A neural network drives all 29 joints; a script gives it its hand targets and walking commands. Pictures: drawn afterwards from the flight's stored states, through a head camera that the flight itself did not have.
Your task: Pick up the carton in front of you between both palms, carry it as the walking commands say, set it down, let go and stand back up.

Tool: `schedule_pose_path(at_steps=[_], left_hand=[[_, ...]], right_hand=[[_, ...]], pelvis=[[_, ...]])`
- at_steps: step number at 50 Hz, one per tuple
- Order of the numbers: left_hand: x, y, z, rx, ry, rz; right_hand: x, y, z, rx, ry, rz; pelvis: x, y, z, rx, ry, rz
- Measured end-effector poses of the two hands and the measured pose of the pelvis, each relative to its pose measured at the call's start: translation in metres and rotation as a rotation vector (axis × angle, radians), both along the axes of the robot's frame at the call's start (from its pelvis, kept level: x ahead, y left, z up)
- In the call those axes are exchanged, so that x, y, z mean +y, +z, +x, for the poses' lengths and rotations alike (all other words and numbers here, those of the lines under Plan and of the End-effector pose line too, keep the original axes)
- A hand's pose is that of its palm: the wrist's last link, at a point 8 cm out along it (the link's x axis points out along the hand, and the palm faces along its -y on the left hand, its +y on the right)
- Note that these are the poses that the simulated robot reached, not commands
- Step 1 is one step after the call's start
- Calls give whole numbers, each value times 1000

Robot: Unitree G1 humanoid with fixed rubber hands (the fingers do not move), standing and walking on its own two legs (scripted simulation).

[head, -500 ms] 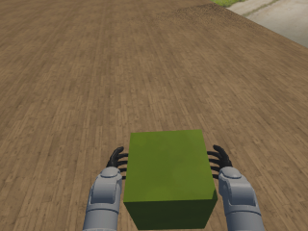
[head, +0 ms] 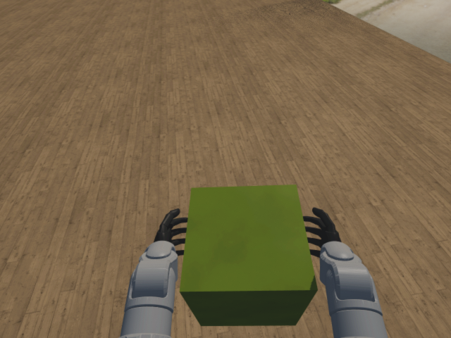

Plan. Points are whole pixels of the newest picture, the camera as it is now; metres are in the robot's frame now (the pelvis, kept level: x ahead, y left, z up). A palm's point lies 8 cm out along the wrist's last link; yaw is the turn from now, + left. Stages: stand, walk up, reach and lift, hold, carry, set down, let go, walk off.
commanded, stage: carry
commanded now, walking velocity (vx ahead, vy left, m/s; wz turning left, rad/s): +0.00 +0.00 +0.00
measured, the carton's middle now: (245, 259) +0.32 +0.00 -0.05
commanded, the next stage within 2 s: hold in 0.50 s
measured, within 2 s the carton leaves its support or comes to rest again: neither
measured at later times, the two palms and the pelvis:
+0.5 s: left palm (170, 248) +0.29 +0.14 +0.04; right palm (335, 249) +0.29 -0.16 +0.04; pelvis +0.00 -0.01 +0.00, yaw +0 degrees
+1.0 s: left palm (178, 235) +0.31 +0.12 +0.05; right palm (350, 267) +0.25 -0.17 +0.06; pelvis -0.01 +0.04 +0.01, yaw -12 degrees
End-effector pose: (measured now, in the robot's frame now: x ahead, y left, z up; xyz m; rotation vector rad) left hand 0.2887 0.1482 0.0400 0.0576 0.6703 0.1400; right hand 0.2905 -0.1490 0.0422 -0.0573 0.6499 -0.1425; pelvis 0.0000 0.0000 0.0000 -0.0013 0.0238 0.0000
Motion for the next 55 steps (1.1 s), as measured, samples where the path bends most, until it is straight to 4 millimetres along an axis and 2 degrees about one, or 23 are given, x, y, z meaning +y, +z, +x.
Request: schedule_pose_path(at_steps=[25, 30, 36, 40, 55], left_hand=[[-10, 1, 0, -5, 0, 2], [-18, 3, -5, -7, -42, -15], [-41, 6, 6, -7, -161, -10], [-45, 9, 14, -11, -203, -3], [-14, 13, 23, -8, -218, -43]], right_hand=[[-10, 0, -1, 5, -3, 2], [-19, 0, -11, 13, -21, -15], [-40, 3, -35, 14, -140, -6], [-41, 7, -45, 11, -184, 2], [-10, 17, -40, 16, -202, -6]], pelvis=[[-10, 0, -2, -4, -3, 3], [-9, 9, -4, -83, -68, 12], [1, 12, -6, -125, -141, -5], [11, 13, -7, -137, -178, -10], [48, 13, -4, -141, -215, -14]])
